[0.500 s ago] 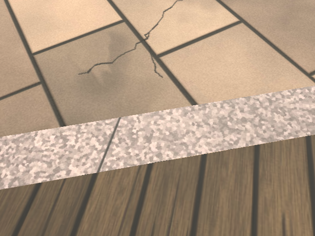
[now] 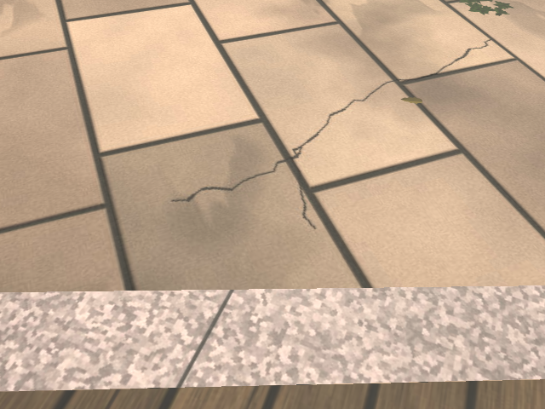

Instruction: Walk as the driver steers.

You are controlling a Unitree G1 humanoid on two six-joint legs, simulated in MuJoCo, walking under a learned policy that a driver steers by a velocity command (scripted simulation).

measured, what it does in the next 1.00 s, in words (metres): walks ahead, turning left: left foot, then right foot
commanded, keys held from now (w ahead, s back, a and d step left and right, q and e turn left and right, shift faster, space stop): w+q+shift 0.44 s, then w+shift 0.10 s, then w+e+shift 0.46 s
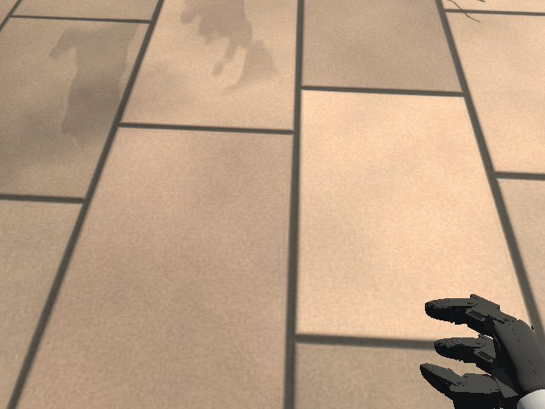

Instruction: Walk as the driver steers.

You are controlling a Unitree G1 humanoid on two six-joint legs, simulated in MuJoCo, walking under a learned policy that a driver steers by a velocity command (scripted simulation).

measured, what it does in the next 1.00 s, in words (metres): walks ahead, turning right: right foot, then left foot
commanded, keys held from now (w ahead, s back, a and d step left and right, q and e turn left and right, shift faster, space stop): w+e+shift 0.70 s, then w+shift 0.28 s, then w+q+shift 0.02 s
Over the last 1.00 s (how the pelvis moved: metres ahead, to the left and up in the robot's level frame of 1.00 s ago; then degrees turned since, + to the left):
0.82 0.39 -0.02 17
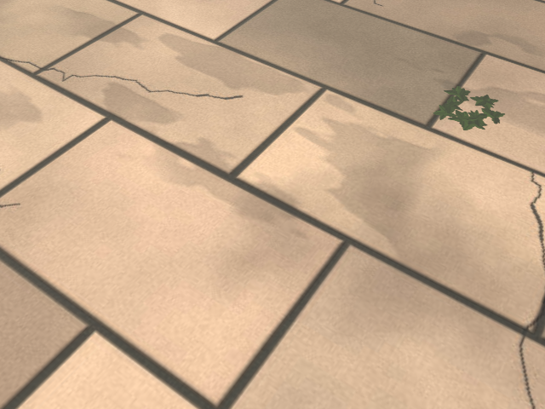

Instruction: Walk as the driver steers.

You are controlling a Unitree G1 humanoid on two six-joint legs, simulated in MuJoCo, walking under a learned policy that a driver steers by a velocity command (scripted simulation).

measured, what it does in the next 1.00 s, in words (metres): walks ahead, turning left: right foot, then left foot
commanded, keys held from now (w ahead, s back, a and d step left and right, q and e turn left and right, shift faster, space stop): w+q+shift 0.56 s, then shift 0.44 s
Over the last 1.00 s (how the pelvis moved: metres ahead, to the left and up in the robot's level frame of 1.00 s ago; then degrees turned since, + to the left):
0.88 -0.22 0.02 -47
